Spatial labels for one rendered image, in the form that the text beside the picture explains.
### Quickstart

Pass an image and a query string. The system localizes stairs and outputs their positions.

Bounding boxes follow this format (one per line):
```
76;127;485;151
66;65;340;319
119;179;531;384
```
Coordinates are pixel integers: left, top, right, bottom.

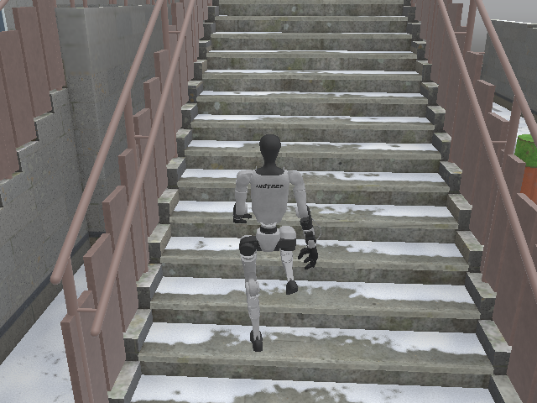
130;4;495;403

